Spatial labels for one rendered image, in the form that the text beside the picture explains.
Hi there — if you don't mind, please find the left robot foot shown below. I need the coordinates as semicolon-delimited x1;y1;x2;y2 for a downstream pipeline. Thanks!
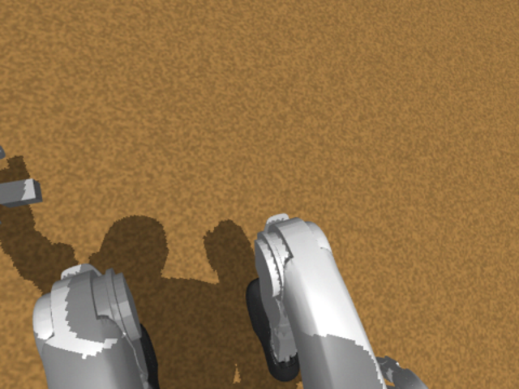
139;323;160;389

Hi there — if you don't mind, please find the small box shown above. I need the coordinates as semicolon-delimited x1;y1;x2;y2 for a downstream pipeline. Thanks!
0;178;43;207

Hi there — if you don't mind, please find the right robot hand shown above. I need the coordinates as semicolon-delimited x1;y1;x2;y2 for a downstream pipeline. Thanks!
375;356;429;389

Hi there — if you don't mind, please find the right robot foot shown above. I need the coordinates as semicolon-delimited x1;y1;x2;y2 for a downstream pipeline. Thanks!
246;278;300;382

